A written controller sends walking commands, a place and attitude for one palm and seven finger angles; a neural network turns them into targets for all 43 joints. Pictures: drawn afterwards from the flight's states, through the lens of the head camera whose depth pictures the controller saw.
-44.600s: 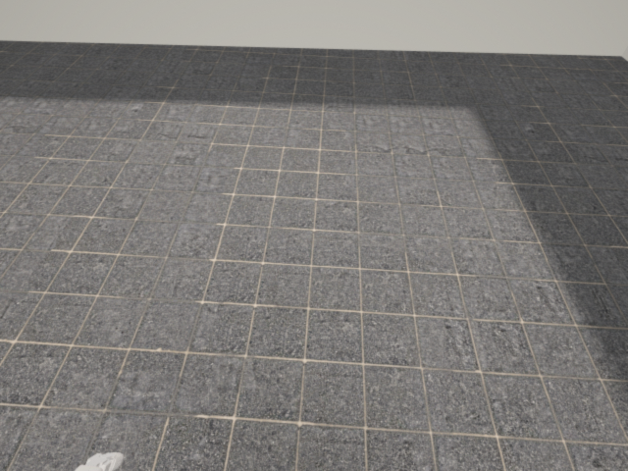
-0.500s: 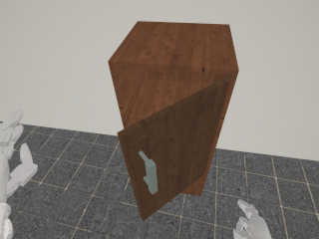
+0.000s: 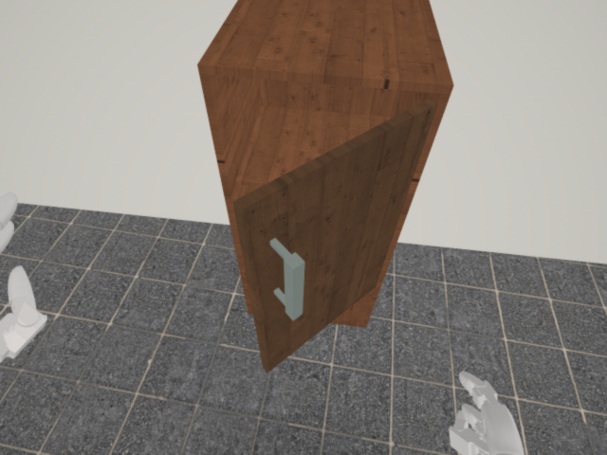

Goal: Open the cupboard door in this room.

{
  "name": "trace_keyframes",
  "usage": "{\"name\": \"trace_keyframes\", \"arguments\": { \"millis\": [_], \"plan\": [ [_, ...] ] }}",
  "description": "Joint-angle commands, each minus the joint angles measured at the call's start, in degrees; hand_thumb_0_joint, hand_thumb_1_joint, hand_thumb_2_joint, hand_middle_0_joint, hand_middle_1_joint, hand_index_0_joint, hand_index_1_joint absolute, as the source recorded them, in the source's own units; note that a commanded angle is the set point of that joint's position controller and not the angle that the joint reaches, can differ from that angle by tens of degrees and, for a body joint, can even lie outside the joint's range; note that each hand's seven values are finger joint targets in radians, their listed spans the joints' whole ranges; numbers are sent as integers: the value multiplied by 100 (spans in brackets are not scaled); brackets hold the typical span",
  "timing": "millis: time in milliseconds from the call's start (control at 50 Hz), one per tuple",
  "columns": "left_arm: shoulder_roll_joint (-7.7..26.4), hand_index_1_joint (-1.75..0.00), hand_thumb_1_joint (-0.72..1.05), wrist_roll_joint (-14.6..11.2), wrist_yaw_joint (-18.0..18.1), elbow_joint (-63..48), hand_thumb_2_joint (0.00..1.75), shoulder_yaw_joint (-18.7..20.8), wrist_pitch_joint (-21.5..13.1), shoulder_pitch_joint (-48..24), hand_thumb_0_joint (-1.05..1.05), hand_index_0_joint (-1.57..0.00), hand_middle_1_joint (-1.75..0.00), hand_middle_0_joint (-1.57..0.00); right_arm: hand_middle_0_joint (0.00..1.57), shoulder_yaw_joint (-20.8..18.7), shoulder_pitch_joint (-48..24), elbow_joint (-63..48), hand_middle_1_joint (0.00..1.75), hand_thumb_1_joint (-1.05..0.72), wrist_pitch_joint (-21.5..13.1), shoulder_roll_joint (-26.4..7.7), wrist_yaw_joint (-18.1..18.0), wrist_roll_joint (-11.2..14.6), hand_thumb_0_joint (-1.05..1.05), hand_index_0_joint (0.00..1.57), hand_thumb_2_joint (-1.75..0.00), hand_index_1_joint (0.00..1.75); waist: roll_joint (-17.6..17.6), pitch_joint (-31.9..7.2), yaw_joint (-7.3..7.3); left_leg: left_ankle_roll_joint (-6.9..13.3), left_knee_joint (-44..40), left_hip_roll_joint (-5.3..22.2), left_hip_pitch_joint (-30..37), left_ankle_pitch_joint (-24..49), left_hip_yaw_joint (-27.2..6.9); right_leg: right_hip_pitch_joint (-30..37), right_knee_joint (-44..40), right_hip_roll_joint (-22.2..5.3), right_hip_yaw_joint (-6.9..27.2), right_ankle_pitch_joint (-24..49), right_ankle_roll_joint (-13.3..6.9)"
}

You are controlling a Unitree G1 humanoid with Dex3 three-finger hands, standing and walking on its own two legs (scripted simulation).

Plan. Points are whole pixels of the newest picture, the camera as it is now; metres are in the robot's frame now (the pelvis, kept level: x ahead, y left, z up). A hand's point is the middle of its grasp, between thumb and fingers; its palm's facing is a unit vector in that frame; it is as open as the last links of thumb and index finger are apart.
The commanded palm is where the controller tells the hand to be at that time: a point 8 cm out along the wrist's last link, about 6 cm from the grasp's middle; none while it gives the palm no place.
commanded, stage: step back with the hand held close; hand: left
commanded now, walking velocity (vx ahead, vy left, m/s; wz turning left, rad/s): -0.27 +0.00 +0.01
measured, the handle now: (286, 280) +0.37 +0.06 -0.02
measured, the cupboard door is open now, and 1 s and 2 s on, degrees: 46 46 46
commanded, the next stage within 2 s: stop stepping back and stand still in 0.74 s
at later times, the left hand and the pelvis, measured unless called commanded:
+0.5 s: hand out of the picture +0.16 +0.29 +0.17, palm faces +0.45 -0.74 -0.50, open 7.4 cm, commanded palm +0.08 +0.32 +0.18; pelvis -0.04 +0.01 -0.01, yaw +3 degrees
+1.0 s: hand out of the picture +0.07 +0.23 +0.16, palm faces +0.30 -0.80 -0.52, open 7.4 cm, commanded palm +0.01 +0.27 +0.18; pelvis -0.14 -0.02 +0.00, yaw -2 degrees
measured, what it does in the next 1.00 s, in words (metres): walks backwards: right foot, then left foot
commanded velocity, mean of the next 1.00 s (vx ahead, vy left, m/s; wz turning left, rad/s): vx -0.27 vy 0.02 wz -0.01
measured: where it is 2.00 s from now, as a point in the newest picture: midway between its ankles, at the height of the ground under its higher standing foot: outside the picture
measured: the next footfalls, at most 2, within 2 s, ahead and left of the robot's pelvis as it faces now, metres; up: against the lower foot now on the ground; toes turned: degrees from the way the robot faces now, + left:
right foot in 0.74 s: -0.16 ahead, -0.12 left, +0.00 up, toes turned +6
left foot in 0.94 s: -0.06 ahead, +0.06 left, +0.00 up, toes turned -1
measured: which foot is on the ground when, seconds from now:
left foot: down 0.00-0.76, up 0.78-0.92, down 0.94-1.00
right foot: down 0.00-0.40, up 0.42-0.72, down 0.74-1.00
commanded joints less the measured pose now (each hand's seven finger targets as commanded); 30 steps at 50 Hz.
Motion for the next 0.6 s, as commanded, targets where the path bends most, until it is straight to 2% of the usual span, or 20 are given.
{"name": "trace_keyframes", "arguments": {
  "millis": [0, 40, 80, 100, 120, 180, 240, 280, 300, 320, 340, 360, 380, 400, 420, 440, 460, 480, 500, 580],
  "plan": [
    [1017, -30, 90, 23, 177, -1296, 90, 812, -470, -234, 0, -20, -30, -20, 20, -295, -509, -989, 30, -90, -363, -807, -84, -7, 0, 20, -90, 30, 386, -587, -48, 223, -1200, 654, -1498, -1703, -950, 1381, 91, -142, 678, -854, -56],
    [1012, -30, 90, 70, 191, -1318, 90, 869, -514, -259, 0, -20, -30, -20, 20, -297, -508, -1006, 30, -90, -405, -813, -87, -22, 0, 20, -90, 30, 626, -558, -33, 321, -1417, 825, -1951, -2024, -1102, 1659, 549, -2, 620, -688, -5],
    [1083, -30, 90, 112, 199, -1313, 90, 989, -550, -268, 0, -20, -30, -20, 20, -312, -518, -1001, 30, -90, -442, -813, -97, -28, 0, 20, -90, 30, 756, -617, -11, 395, -1562, 920, -2284, -2108, -1264, 2045, 954, 141, 585, -185, 19],
    [1022, -30, 90, 115, 187, -1309, 90, 976, -571, -246, 0, -20, -30, -20, 20, -310, -496, -1006, 30, -90, -459, -777, -92, -31, 0, 20, -90, 30, 788, -617, -16, 415, -1521, 940, -2426, -2134, -1244, 2153, 1101, 160, 635, -9, 24],
    [1040, -30, 90, 107, 178, -1312, 90, 1006, -593, -241, 0, -20, -30, -20, 20, -315, -452, -999, 30, -90, -480, -766, -74, -23, 0, 20, -90, 30, 638, -655, -23, 411, -1355, 888, -2452, -2110, -1203, 2149, 1081, 119, 754, 79, 6],
    [1017, -30, 90, 85, 148, -1397, 90, 925, -604, -448, 0, -20, -30, -20, 20, -333, -381, -941, 30, -90, -501, -771, -52, -42, 0, 20, -90, 30, 88, -539, -100, 237, -692, 522, -1937, -1949, -925, 1386, 393, -177, 1201, -243, -148],
    [1010, -30, 90, 8, 175, -1339, 90, 828, -608, -459, 0, -20, -30, -20, 20, -334, -353, -812, 30, -90, -474, -722, -6, -44, 0, 20, -90, 30, -402, -505, -130, 7, 345, 181, -868, -1490, -624, 27, -591, -698, 1695, -1339, -438],
    [1106, -30, 90, -49, 241, -1370, 90, 868, -626, -396, 0, -20, -30, -20, 20, -316, -389, -690, 30, -90, -438, -666, -1, -54, 0, 20, -90, 30, -444, -644, -137, -96, 764, 89, -106, -1031, -510, -657, -814, -946, 1626, -1443, -593],
    [1071, -30, 90, -76, 253, -1460, 90, 845, -630, -314, 0, -20, -30, -20, 20, -309, -380, -692, 30, -90, -420, -658, -1, -36, 0, 20, -90, 30, -361, -745, -148, -92, 545, 140, -8, -1023, -598, -657, -672, -882, 1388, -1374, -538],
    [1115, -30, 90, -80, 264, -1537, 90, 895, -641, -293, 0, -20, -30, -20, 20, -307, -430, -723, 30, -90, -408, -690, -16, -31, 0, 20, -90, 30, -113, -707, -146, -40, 138, 261, -117, -1157, -762, -625, -437, -668, 1202, -1407, -412],
    [1142, -30, 90, -71, 267, -1601, 90, 953, -672, -251, 0, -20, -30, -20, 20, -307, -496, -765, 30, -90, -409, -729, -49, -35, 0, 20, -90, 30, 285, -643, -135, 69, -436, 504, -565, -1533, -1050, -336, -22, -372, 989, -1490, -243],
    [1151, -30, 90, -21, 254, -1685, 90, 1077, -715, -207, 0, -20, -30, -20, 20, -320, -554, -846, 30, -90, -442, -812, -71, -59, 0, 20, -90, 30, 983, -681, -107, 318, -1401, 1028, -1661, -2241, -1649, 679, 996, 92, 703, -1274, -37],
    [1148, -30, 90, 68, 245, -1710, 90, 1187, -751, -235, 0, -20, -30, -20, 20, -345, -686, -870, 30, -90, -481, -864, -104, -87, 0, 20, -90, 30, 1854, -711, -53, 620, -2386, 1689, -2770, -3021, -2472, 1753, 2433, 565, 399, -863, 105],
    [1184, -30, 90, 80, 232, -1696, 90, 1246, -724, -265, 0, -20, -30, -20, 20, -378, -554, -826, 30, -90, -504, -701, -107, -151, 0, 20, -90, 30, 1523, -798, -72, 741, -2481, 1922, -2593, -2452, -2689, 1598, 3191, 640, 518, -1146, 85],
    [1208, -30, 90, 65, 220, -1788, 90, 1210, -708, -379, 0, -20, -30, -20, 20, -420, -529, -800, 30, -90, -552, -650, -75, -151, 0, 20, -90, 30, 973, -855, -92, 814, -2088, 1921, -1978, -1508, -2559, 1060, 3434, 624, 686, -1533, 41],
    [1140, -30, 90, 18, 216, -1688, 90, 1192, -714, -229, 0, -20, -30, -20, 20, -434, -495, -746, 30, -90, -620, -624, -38, -151, 0, 20, -90, 30, 713, -913, -60, 810, -1667, 1816, -1254, -511, -2272, 569, 3179, 551, 739, -1859, 8],
    [1024, -30, 90, -37, 208, -1610, 90, 1098, -703, -1, 0, -20, -30, -20, 20, -433, -459, -663, 30, -90, -678, -628, 4, -147, 0, 20, -90, 30, 807, -996, -28, 737, -1439, 1688, -571, 260, -1969, 229, 2794, 495, 649, -2058, -7],
    [874, -30, 90, -90, 203, -1524, 90, 935, -691, 156, 0, -20, -30, -20, 20, -400, -449, -599, 30, -90, -726, -595, 21, -156, 0, 20, -90, 30, 1033, -1013, -35, 662, -1348, 1607, -25, 1002, -1826, 23, 2360, 442, 560, -2163, -18],
    [807, -30, 90, -105, 181, -1594, 90, 741, -668, 150, 0, -20, -30, -20, 20, -356, -368, -473, 30, -90, -764, -576, 71, -164, 0, 20, -90, 30, 1055, -1077, -61, 589, -1354, 1549, 531, 1569, -1786, -181, 1972, 459, 465, -2251, -11],
    [870, -30, 90, -136, 91, -1638, 90, 520, -521, -198, 0, -20, -30, -20, 20, -313, -383, -212, 30, -90, -776, -648, 154, -220, 0, 20, -90, 30, 1365, -1494, -37, 449, -1159, 1480, 1749, 3448, -1538, -75, 716, 481, 423, -1791, -30]
  ]
}}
